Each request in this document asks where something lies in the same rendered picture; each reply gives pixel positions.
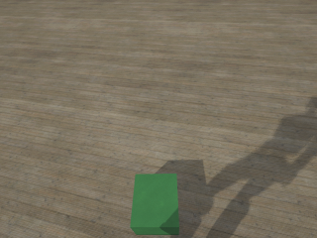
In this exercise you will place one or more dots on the carton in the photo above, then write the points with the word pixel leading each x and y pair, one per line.
pixel 155 205

